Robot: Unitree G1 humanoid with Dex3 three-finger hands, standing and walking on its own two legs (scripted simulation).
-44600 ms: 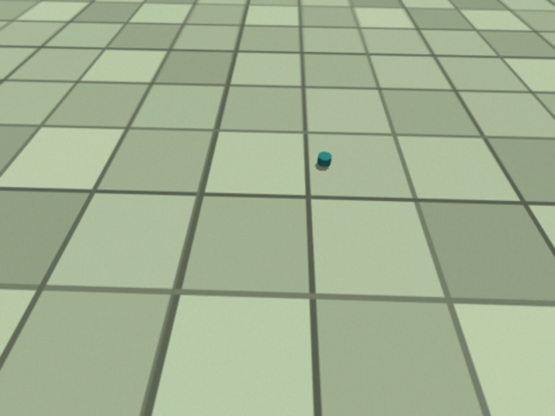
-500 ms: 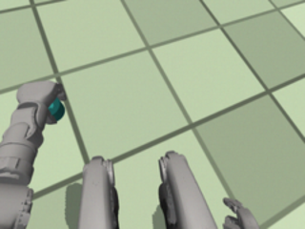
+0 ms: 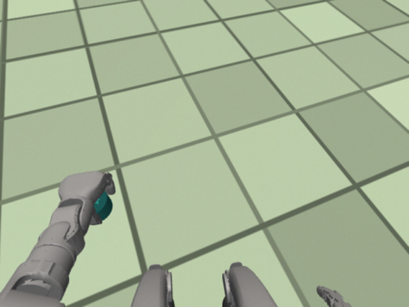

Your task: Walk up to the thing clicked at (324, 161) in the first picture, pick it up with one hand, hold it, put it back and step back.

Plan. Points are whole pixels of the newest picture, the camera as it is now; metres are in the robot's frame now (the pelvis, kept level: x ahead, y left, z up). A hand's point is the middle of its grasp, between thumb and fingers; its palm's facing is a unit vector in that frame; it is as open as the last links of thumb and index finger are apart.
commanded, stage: lift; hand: left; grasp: from above
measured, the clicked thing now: (94, 204) +0.38 +0.24 -0.11
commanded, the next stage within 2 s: hold in 0.38 s
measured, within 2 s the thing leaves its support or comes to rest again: neither
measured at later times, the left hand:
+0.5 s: hand (82, 181) +0.38 +0.22 +0.00, palm faces -0.44 -0.08 -0.89, open 8.6 cm
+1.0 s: hand (74, 174) +0.37 +0.22 +0.05, palm faces -0.44 -0.06 -0.90, open 8.7 cm
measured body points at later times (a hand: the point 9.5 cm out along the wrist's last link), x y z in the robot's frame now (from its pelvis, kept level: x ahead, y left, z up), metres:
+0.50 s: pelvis +0.05 +0.01 +0.08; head +0.10 +0.00 +0.52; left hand +0.40 +0.22 +0.06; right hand +0.13 -0.26 -0.05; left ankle +0.08 +0.12 -0.62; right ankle +0.06 -0.13 -0.62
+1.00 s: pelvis +0.06 +0.00 +0.10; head +0.08 -0.01 +0.55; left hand +0.39 +0.22 +0.10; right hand +0.16 -0.26 -0.02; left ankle +0.08 +0.12 -0.62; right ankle +0.06 -0.13 -0.62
